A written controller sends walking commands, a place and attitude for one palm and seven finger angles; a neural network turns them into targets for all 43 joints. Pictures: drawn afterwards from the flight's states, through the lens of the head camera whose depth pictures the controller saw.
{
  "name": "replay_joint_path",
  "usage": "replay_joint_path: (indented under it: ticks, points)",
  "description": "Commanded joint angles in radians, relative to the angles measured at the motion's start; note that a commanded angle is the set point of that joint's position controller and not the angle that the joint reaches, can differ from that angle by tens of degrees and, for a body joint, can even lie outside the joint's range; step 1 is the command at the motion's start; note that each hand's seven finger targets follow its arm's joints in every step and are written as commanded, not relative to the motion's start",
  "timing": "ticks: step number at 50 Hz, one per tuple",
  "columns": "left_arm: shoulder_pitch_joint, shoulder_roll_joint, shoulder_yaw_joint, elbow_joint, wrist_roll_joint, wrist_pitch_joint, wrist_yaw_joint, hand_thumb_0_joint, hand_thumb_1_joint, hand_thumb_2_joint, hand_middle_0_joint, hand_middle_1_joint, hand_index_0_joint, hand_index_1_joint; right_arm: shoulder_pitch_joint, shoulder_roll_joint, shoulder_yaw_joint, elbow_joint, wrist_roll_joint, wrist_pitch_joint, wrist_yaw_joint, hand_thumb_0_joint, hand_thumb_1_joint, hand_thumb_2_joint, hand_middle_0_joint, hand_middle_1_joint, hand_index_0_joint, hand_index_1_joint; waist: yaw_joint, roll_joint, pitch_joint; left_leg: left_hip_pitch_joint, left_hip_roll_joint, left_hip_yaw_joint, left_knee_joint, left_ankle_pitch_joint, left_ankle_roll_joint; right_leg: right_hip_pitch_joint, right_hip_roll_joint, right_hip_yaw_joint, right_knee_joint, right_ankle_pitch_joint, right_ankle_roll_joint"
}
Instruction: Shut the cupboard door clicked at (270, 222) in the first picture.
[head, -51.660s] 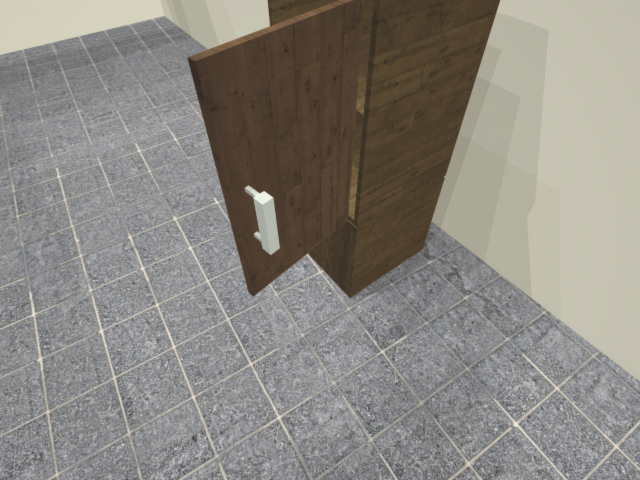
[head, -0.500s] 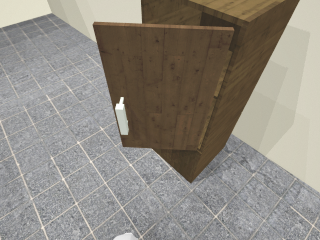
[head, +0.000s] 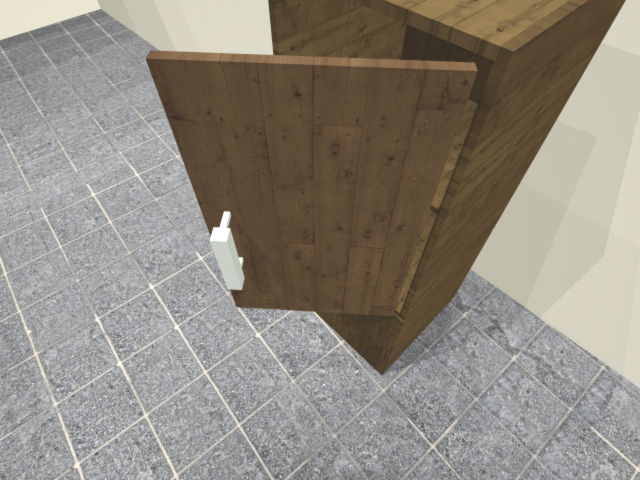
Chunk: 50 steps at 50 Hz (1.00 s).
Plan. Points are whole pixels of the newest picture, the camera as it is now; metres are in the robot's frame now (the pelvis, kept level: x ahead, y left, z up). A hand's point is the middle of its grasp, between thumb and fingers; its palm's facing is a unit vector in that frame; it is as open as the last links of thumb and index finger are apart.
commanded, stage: come to a stop and stand still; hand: left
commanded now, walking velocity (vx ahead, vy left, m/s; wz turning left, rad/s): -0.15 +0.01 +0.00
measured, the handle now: (231, 251) +0.47 +0.19 -0.08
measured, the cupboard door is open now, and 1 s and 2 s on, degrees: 42 42 42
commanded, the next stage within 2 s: look again from close up in 0.66 s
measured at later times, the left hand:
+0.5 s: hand out of the picture +0.02 +0.16 -0.16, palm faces +0.00 -0.97 -0.23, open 7.3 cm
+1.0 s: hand out of the picture -0.03 +0.17 -0.17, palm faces -0.01 -0.98 -0.20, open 7.3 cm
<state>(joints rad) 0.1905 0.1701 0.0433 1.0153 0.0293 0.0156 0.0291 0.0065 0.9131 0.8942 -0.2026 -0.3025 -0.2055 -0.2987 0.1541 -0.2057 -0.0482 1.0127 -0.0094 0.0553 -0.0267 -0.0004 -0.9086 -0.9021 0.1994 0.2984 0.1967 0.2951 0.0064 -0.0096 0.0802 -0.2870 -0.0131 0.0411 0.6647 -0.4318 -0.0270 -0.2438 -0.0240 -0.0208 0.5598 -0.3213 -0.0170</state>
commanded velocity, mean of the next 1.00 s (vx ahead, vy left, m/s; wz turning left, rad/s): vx -0.01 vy -0.01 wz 0.00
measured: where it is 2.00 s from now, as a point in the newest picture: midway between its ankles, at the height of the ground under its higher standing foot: outside the picture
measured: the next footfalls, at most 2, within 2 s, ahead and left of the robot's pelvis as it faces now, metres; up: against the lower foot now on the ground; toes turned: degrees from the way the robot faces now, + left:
right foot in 0.32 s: -0.01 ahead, -0.11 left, +0.00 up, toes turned -2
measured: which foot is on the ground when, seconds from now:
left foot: down 0.00-1.00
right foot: down 0.00-0.08, up 0.10-0.30, down 0.32-1.00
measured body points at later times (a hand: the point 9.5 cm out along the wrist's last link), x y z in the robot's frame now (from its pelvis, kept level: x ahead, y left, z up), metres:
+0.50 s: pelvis -0.03 -0.02 +0.01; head -0.01 -0.04 +0.45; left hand +0.02 +0.21 -0.14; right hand +0.00 -0.25 -0.16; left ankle -0.02 +0.11 -0.73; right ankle -0.07 -0.13 -0.73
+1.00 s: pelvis -0.04 +0.00 +0.00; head -0.03 -0.01 +0.45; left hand -0.03 +0.22 -0.15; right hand -0.04 -0.22 -0.16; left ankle -0.02 +0.11 -0.73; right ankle -0.07 -0.13 -0.73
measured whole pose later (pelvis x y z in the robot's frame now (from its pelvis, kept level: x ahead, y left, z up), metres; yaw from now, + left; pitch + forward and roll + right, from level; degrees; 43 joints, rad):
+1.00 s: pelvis -0.04 +0.00 +0.00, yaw +0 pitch -1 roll +0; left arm 0.30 0.13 -0.02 1.08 0.01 -0.02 0.04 0.01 0.91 0.89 -0.20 -0.30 -0.21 -0.30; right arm 0.30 -0.17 0.00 1.06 -0.02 -0.01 -0.02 0.01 -0.92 -0.90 0.20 0.30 0.20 0.30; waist -0.02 0.03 0.03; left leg -0.26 0.01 0.03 0.55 -0.26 0.01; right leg -0.17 0.00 0.02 0.53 -0.33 0.01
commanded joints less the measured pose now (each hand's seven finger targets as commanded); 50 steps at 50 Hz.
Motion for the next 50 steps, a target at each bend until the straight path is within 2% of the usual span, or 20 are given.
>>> replay_joint_path:
  ticks: [1,2,4,5,7,13,14,16,17,20,26,32,37,38,39,41,43,44,46,50]
  points:
    - [0.046,0.188,0.048,-0.038,-0.015,0.003,0.021,0.000,0.900,0.900,-0.200,-0.300,-0.200,-0.300,0.081,-0.082,-0.012,-0.038,-0.001,-0.028,-0.006,0.000,-0.900,-0.900,0.200,0.300,0.200,0.300,-0.001,-0.114,-0.176,0.100,0.072,-0.025,-0.245,0.465,0.005,0.180,-0.200,0.143,0.023,0.870,-0.089]
    - [0.049,0.152,0.042,-0.054,-0.016,0.007,0.019,0.000,0.900,0.900,-0.200,-0.300,-0.200,-0.300,0.080,-0.112,-0.019,-0.038,-0.008,-0.031,-0.007,0.000,-0.900,-0.900,0.200,0.300,0.200,0.300,0.003,0.013,-0.192,0.220,0.172,-0.089,-0.223,0.776,0.041,0.072,-0.118,0.075,0.051,0.619,-0.033]
    - [0.009,0.118,0.027,-0.083,-0.015,0.021,0.024,0.000,0.900,0.900,-0.200,-0.300,-0.200,-0.300,0.105,-0.159,-0.024,-0.043,-0.013,-0.033,-0.011,0.000,-0.900,-0.900,0.200,0.300,0.200,0.300,-0.021,0.232,-0.145,0.208,0.333,-0.225,-0.272,1.142,0.178,-0.045,0.016,0.004,0.229,-0.127,0.019]
    - [-0.020,0.127,0.029,-0.087,-0.018,0.035,0.023,0.000,0.900,0.900,-0.200,-0.300,-0.200,-0.300,0.110,-0.164,-0.019,-0.043,-0.019,-0.033,-0.022,0.000,-0.900,-0.900,0.200,0.300,0.200,0.300,-0.031,0.202,-0.115,0.165,0.356,-0.264,-0.291,1.135,0.225,-0.081,0.034,0.072,0.357,-0.266,0.020]
    - [-0.003,0.113,0.028,-0.083,-0.016,0.041,0.017,0.000,0.900,0.900,-0.200,-0.300,-0.200,-0.300,0.060,-0.147,-0.010,-0.058,-0.024,-0.037,-0.030,0.000,-0.900,-0.900,0.200,0.300,0.200,0.300,0.002,0.144,-0.092,0.163,0.339,-0.237,-0.268,1.031,0.253,-0.124,0.026,0.098,0.409,-0.247,0.016]
    - [0.040,0.097,0.012,-0.070,-0.015,0.022,-0.003,0.000,0.900,0.900,-0.200,-0.300,-0.200,-0.300,0.059,-0.151,-0.014,-0.041,-0.012,-0.042,-0.016,0.000,-0.900,-0.900,0.200,0.300,0.200,0.300,0.011,0.143,-0.142,0.146,0.246,-0.160,-0.262,0.703,0.169,0.063,0.026,0.015,-0.013,0.012,0.020]
    - [0.070,0.110,0.012,-0.054,-0.013,0.013,-0.001,0.000,0.900,0.900,-0.200,-0.300,-0.200,-0.300,0.056,-0.141,-0.014,-0.037,-0.004,-0.043,-0.011,0.000,-0.900,-0.900,0.200,0.300,0.200,0.300,0.023,0.112,-0.155,0.117,0.212,-0.141,-0.229,0.594,0.130,0.134,0.013,0.033,-0.139,0.141,0.015]
    - [0.040,0.182,0.013,-0.049,-0.007,-0.007,0.003,0.000,0.900,0.900,-0.200,-0.300,-0.200,-0.300,0.079,-0.071,-0.005,-0.044,0.010,-0.041,0.001,0.000,-0.900,-0.900,0.200,0.300,0.200,0.300,-0.020,-0.088,-0.117,0.037,0.080,-0.037,-0.178,0.219,0.027,0.115,-0.176,0.231,-0.240,0.297,-0.051]
    - [0.012,0.200,0.012,-0.052,-0.007,-0.009,0.000,0.000,0.900,0.900,-0.200,-0.300,-0.200,-0.300,0.084,-0.050,0.002,-0.039,0.006,-0.034,0.008,0.000,-0.900,-0.900,0.200,0.300,0.200,0.300,-0.030,-0.074,-0.086,0.080,0.050,-0.027,-0.193,0.165,0.014,0.042,-0.215,0.244,-0.246,0.318,-0.077]
    - [0.020,0.165,0.004,-0.023,-0.016,-0.024,0.005,0.000,0.900,0.900,-0.200,-0.300,-0.200,-0.300,0.092,-0.065,0.005,-0.005,-0.002,-0.034,0.002,0.000,-0.900,-0.900,0.200,0.300,0.200,0.300,-0.028,-0.188,-0.097,0.101,0.062,-0.019,-0.201,0.227,0.008,0.086,-0.156,0.197,-0.207,0.537,-0.059]
    - [0.045,0.117,-0.006,0.019,-0.021,-0.017,0.003,0.000,0.900,0.900,-0.200,-0.300,-0.200,-0.300,0.115,-0.059,0.017,0.062,-0.003,-0.043,-0.001,0.000,-0.900,-0.900,0.200,0.300,0.200,0.300,-0.022,-0.032,-0.005,0.155,0.106,-0.049,-0.288,0.308,0.018,0.004,-0.075,0.149,-0.273,0.160,-0.024]
    - [0.092,0.099,-0.012,0.054,-0.022,-0.019,0.001,0.000,0.900,0.900,-0.200,-0.300,-0.200,-0.300,0.145,-0.044,0.026,0.097,-0.003,-0.048,-0.005,0.000,-0.900,-0.900,0.200,0.300,0.200,0.300,-0.013,-0.010,0.011,0.155,0.110,-0.052,-0.317,0.292,0.020,0.020,-0.065,0.142,-0.306,0.105,-0.023]
    - [0.116,0.084,-0.016,0.071,-0.022,-0.022,0.002,0.000,0.900,0.900,-0.200,-0.300,-0.200,-0.300,0.169,-0.040,0.030,0.108,-0.002,-0.054,-0.009,0.000,-0.900,-0.900,0.200,0.300,0.200,0.300,-0.013,-0.011,0.006,0.152,0.113,-0.057,-0.324,0.307,0.021,0.038,-0.062,0.132,-0.299,0.132,-0.022]
    - [0.215,0.097,-0.027,0.093,-0.002,-0.068,0.046,0.000,0.900,0.900,-0.200,-0.300,-0.200,-0.300,0.054,-0.063,0.030,0.034,0.003,-0.081,0.004,0.000,-0.900,-0.900,0.200,0.300,0.200,0.300,0.031,0.051,0.040,0.045,0.102,-0.011,-0.076,0.321,0.001,0.017,-0.141,0.193,-0.248,0.622,0.023]
    - [0.174,0.159,-0.016,0.046,-0.010,-0.075,0.041,0.000,0.900,0.900,-0.200,-0.300,-0.200,-0.300,0.129,0.002,0.035,0.001,0.002,-0.072,0.009,0.000,-0.900,-0.900,0.200,0.300,0.200,0.300,-0.037,0.021,-0.049,0.035,0.074,-0.033,-0.099,0.132,0.017,0.066,-0.181,0.217,-0.217,0.569,-0.025]
    - [0.120,0.126,-0.024,0.015,-0.017,-0.075,0.030,0.000,0.900,0.900,-0.200,-0.300,-0.200,-0.300,0.200,-0.019,0.029,0.009,-0.001,-0.075,0.011,0.000,-0.900,-0.900,0.200,0.300,0.200,0.300,-0.058,0.035,-0.105,0.083,0.081,-0.054,-0.153,0.223,0.025,0.024,-0.100,0.158,-0.171,0.244,-0.058]
    - [0.143,0.104,-0.029,0.017,-0.018,-0.070,0.025,0.000,0.900,0.900,-0.200,-0.300,-0.200,-0.300,0.200,-0.028,0.036,0.005,-0.005,-0.090,0.009,0.000,-0.900,-0.900,0.200,0.300,0.200,0.300,-0.033,0.096,-0.104,0.091,0.104,-0.069,-0.177,0.358,0.042,0.036,-0.062,0.116,-0.125,0.256,-0.046]
    - [0.154,0.096,-0.031,0.023,-0.019,-0.063,0.023,0.000,0.900,0.900,-0.200,-0.300,-0.200,-0.300,0.191,-0.035,0.037,-0.002,-0.003,-0.089,0.005,0.000,-0.900,-0.900,0.200,0.300,0.200,0.300,-0.025,0.069,-0.084,0.075,0.109,-0.078,-0.187,0.353,0.050,0.032,-0.050,0.110,-0.125,0.206,-0.040]
    - [0.156,0.082,-0.038,0.028,-0.018,-0.051,0.020,0.000,0.900,0.900,-0.200,-0.300,-0.200,-0.300,0.183,-0.047,0.036,-0.011,-0.002,-0.084,0.003,0.000,-0.900,-0.900,0.200,0.300,0.200,0.300,-0.020,0.000,-0.012,0.035,0.106,-0.091,-0.220,0.262,0.056,-0.009,-0.040,0.115,-0.144,0.076,-0.034]
    - [0.156,0.083,-0.041,0.023,-0.015,-0.039,0.016,0.000,0.900,0.900,-0.200,-0.300,-0.200,-0.300,0.172,-0.060,0.033,-0.006,-0.006,-0.082,0.007,0.000,-0.900,-0.900,0.200,0.300,0.200,0.300,-0.012,-0.010,0.045,0.003,0.104,-0.117,-0.278,0.154,0.066,-0.046,-0.030,0.110,-0.148,-0.034,-0.026]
